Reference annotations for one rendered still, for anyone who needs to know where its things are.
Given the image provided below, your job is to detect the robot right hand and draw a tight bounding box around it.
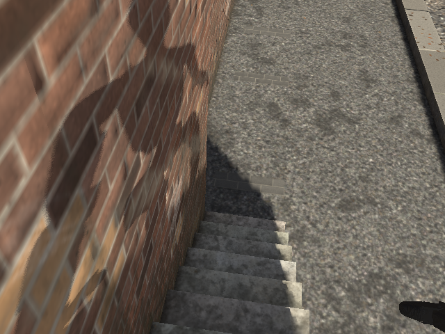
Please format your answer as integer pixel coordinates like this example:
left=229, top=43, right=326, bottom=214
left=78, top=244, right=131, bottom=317
left=399, top=301, right=445, bottom=332

